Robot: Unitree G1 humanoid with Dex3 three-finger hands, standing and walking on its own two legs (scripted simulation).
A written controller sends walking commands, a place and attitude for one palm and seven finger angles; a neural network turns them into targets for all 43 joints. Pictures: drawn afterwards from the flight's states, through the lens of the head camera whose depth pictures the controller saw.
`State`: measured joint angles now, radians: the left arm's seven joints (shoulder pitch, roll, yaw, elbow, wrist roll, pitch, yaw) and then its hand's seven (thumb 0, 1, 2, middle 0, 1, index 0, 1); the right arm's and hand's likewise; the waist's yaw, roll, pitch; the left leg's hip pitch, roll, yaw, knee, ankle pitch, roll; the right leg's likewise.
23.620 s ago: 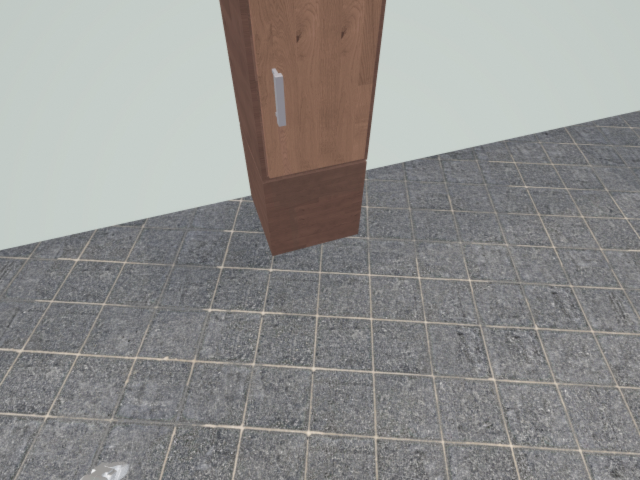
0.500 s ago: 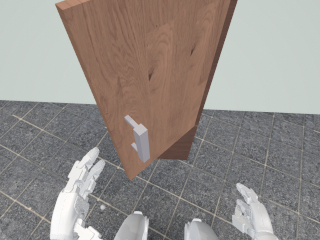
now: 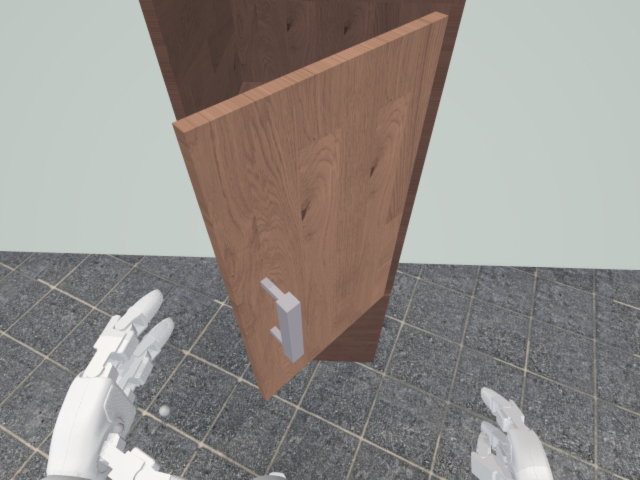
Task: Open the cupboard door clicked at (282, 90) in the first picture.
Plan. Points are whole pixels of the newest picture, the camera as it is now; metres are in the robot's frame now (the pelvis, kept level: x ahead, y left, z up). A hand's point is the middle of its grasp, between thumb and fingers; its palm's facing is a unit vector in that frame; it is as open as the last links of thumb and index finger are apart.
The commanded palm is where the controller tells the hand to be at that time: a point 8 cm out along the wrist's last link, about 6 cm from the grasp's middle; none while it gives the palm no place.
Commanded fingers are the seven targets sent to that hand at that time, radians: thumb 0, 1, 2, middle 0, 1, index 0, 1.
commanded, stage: draw the hand back to the body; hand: left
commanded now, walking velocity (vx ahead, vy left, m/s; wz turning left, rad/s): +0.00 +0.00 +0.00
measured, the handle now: (281, 320) +0.32 +0.08 +0.01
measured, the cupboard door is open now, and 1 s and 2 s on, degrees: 46 46 46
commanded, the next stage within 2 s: step back with the hand held close in 1.06 s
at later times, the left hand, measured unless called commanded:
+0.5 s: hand (47, 341) +0.20 +0.25 +0.18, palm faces +0.35 -0.85 -0.40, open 11.3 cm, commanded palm +0.16 +0.29 +0.21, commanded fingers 0.00 0.62 0.78 -0.19 -0.30 -0.19 -0.30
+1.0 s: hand out of the picture +0.20 +0.26 +0.22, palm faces +0.43 -0.81 -0.39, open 7.5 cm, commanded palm +0.15 +0.30 +0.24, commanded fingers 0.00 0.90 0.90 -0.20 -0.30 -0.20 -0.30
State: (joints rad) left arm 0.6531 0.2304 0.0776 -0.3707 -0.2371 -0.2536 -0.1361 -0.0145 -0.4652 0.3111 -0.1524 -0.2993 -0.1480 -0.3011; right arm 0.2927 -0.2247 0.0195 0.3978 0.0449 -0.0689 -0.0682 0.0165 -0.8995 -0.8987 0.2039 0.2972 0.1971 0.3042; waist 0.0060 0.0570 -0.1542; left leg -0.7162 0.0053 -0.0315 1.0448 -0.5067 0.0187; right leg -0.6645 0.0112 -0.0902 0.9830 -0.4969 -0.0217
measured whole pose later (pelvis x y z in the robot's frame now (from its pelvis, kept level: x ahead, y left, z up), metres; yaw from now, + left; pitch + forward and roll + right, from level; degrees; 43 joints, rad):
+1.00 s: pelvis +0.01 +0.00 +0.07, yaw -1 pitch -5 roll -1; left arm 0.48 0.33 0.32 -0.39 -0.06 -0.06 0.11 0.01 0.88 0.89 -0.21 -0.30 -0.20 -0.30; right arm 0.20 -0.23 0.03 0.63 0.00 -0.10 -0.08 0.02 -0.90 -0.90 0.20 0.30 0.20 0.30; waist 0.07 0.06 0.02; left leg -0.09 -0.01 0.02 0.42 -0.24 0.02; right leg -0.06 0.01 -0.04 0.38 -0.23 -0.01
